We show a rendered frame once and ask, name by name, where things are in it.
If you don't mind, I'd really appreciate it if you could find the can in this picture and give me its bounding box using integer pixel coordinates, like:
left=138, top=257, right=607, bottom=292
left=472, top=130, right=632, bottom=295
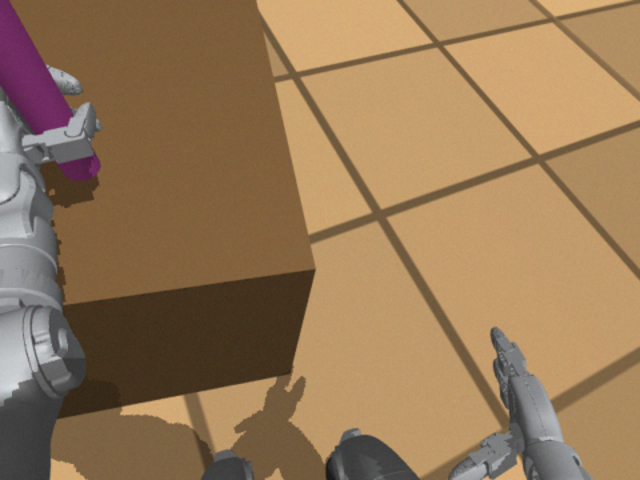
left=0, top=0, right=101, bottom=181

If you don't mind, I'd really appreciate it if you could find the left robot hand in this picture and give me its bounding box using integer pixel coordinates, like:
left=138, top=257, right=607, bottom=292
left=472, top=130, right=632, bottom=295
left=0, top=65, right=102, bottom=172

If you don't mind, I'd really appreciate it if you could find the right robot arm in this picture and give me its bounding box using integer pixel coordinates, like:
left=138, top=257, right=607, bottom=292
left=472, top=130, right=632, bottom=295
left=522, top=441, right=594, bottom=480

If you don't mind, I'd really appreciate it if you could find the right robot hand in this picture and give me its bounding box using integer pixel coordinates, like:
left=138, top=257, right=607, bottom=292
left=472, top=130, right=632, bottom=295
left=448, top=327, right=564, bottom=480

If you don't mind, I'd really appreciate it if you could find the left robot arm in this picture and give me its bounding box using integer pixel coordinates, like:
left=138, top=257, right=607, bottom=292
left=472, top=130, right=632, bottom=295
left=0, top=153, right=86, bottom=480

